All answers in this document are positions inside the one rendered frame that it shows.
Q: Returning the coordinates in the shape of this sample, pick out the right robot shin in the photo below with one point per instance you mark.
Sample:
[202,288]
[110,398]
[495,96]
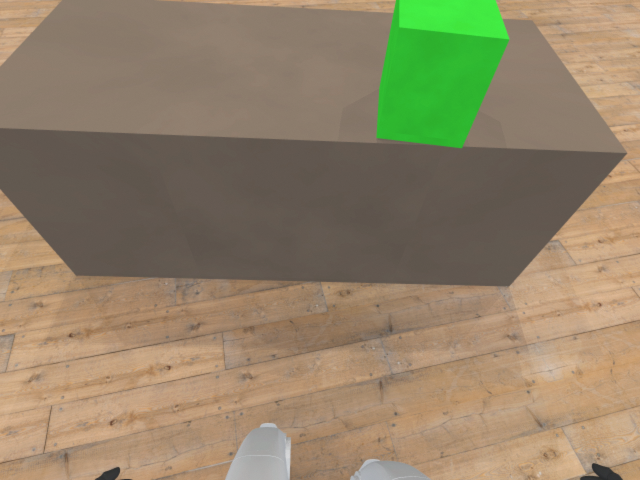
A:
[367,462]

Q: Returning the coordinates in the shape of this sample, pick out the carton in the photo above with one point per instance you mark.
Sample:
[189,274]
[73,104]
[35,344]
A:
[440,60]

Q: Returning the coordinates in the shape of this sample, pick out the pedestal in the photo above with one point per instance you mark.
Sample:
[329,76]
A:
[169,139]

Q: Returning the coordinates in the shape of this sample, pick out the robot left thigh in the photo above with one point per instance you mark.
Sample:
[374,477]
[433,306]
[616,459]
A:
[263,455]

